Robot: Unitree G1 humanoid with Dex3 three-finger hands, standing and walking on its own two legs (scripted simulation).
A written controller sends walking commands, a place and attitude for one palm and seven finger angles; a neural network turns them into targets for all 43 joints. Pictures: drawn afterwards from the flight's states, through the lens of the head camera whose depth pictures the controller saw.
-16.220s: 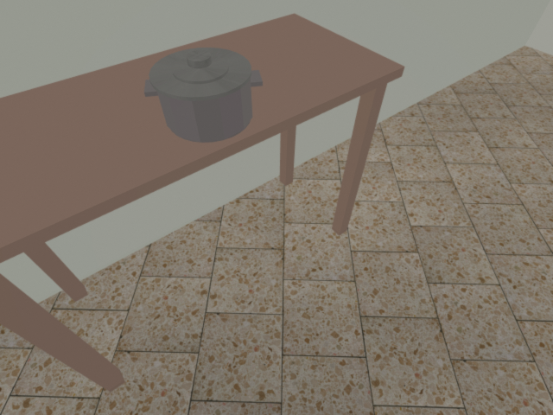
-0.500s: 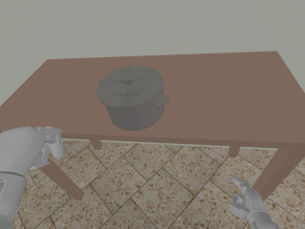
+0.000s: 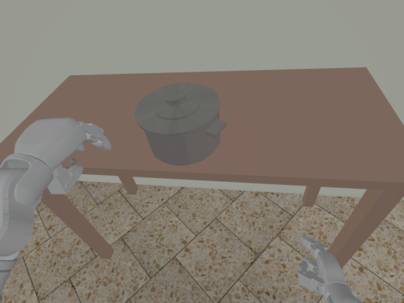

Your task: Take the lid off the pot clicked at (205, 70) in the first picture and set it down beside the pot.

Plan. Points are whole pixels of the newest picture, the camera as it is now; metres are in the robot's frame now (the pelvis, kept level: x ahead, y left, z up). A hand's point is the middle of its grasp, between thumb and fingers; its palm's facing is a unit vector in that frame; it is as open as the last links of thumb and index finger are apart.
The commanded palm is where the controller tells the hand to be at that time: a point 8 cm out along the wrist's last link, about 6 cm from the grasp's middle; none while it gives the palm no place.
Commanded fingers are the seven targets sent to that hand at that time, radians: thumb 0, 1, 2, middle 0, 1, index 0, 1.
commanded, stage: reach forward and open the fingers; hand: left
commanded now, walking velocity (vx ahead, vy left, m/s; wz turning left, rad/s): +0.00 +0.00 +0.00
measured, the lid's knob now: (175, 97) +0.52 +0.14 +0.15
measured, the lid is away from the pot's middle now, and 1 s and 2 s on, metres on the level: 0.00 0.00 0.00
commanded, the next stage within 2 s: move the open hand above the knob in 0.26 s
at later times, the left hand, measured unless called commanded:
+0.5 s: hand (90, 120) +0.34 +0.23 +0.23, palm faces +0.01 -0.01 -1.00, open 9.8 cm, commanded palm +0.30 +0.22 +0.29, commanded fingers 0.00 -0.37 1.71 -0.89 -0.08 -0.89 -0.08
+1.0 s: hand (126, 114) +0.38 +0.19 +0.21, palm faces -0.09 -0.02 -1.00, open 9.9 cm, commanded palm +0.35 +0.20 +0.29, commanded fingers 0.00 -0.37 1.71 -0.89 -0.08 -0.89 -0.08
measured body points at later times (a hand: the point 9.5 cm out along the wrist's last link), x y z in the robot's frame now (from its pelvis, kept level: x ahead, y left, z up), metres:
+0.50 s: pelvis +0.00 -0.01 +0.00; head +0.00 -0.07 +0.44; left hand +0.33 +0.23 +0.29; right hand +0.22 -0.23 -0.09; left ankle +0.02 +0.09 -0.74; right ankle +0.06 -0.12 -0.74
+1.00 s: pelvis +0.02 -0.01 +0.00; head +0.03 -0.06 +0.45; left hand +0.38 +0.19 +0.27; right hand +0.24 -0.23 -0.10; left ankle +0.02 +0.09 -0.74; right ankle +0.06 -0.12 -0.74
